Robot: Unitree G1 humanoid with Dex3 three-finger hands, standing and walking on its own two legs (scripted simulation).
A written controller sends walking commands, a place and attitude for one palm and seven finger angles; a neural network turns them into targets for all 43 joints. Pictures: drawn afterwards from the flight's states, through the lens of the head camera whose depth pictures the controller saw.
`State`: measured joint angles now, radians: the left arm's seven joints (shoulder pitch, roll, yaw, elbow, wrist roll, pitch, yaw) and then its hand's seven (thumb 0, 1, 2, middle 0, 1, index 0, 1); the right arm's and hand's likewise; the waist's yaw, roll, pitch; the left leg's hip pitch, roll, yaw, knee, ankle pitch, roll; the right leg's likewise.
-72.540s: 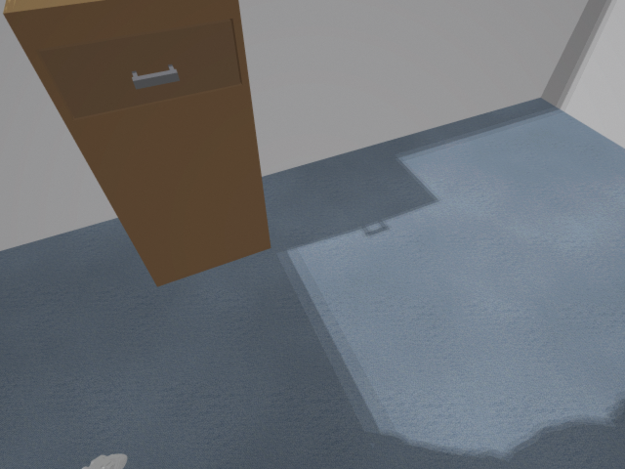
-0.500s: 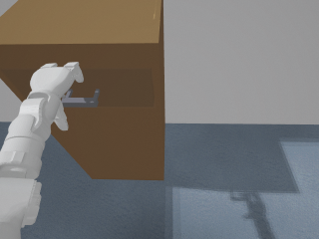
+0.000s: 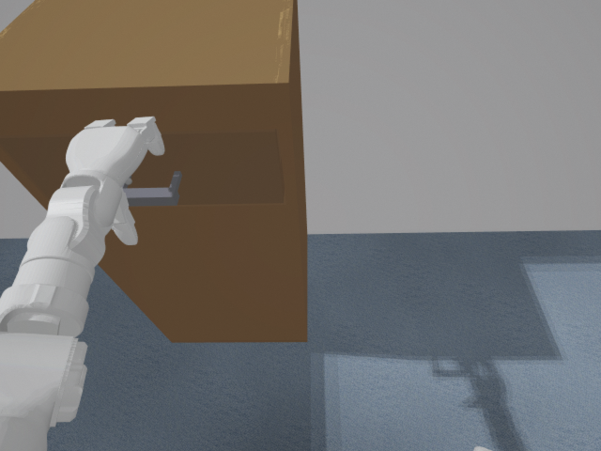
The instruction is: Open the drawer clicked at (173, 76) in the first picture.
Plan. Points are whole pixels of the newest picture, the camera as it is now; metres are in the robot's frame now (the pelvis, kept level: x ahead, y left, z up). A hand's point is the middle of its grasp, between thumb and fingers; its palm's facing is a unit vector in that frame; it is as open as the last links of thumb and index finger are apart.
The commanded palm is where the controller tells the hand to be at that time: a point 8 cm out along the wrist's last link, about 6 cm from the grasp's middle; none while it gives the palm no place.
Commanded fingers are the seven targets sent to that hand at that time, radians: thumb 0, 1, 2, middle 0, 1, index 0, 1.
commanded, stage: re-aim the fingers above the handle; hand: left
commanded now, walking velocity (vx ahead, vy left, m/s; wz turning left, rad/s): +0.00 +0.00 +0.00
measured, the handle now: (148, 187) +0.50 +0.25 +0.05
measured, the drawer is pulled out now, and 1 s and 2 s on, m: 0.00 0.00 0.00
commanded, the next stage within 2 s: lower the fingers behind the handle in 0.20 s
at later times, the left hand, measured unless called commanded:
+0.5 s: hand (141, 182) +0.46 +0.23 +0.11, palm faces +0.03 -0.02 -1.00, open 13.4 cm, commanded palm +0.43 +0.25 +0.15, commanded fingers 0.00 -0.50 0.30 -0.30 -1.20 -0.30 -1.20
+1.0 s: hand (137, 209) +0.44 +0.25 +0.06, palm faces -0.08 -0.01 -1.00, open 13.8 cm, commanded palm +0.43 +0.25 +0.12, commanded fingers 0.00 -0.50 0.30 -0.30 -1.20 -0.30 -1.20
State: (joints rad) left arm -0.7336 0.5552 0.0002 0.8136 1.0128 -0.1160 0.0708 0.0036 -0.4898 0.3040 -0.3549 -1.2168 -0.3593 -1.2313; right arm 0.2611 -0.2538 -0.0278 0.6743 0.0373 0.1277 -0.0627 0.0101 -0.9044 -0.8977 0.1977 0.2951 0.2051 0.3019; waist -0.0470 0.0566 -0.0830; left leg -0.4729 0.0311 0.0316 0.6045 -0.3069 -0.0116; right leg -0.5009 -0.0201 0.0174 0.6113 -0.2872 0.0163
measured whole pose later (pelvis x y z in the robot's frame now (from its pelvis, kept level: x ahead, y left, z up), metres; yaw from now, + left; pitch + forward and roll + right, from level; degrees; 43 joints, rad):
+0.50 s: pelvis +0.00 +0.00 +0.00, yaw +1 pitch +11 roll +0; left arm -0.76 0.51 -0.05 0.81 1.02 -0.12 0.13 0.00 -0.49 0.30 -0.38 -1.23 -0.37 -1.26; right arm 0.27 -0.26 -0.04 0.69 0.03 0.13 -0.05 0.01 -0.91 -0.90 0.20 0.29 0.20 0.30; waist -0.03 0.05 -0.09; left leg -0.51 0.03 0.02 0.63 -0.32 -0.01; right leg -0.53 -0.03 0.00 0.64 -0.30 0.02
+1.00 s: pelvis -0.02 -0.01 -0.01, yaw +0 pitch +13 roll +0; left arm -0.76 0.59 0.00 0.89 1.04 -0.17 0.11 0.00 -0.49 0.30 -0.32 -1.20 -0.31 -1.23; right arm 0.34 -0.29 -0.06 0.67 0.02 0.09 -0.08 0.01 -0.90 -0.90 0.20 0.30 0.20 0.30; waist -0.07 0.03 -0.08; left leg -0.61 0.04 0.02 0.70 -0.32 -0.02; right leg -0.64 -0.01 0.01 0.70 -0.30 0.01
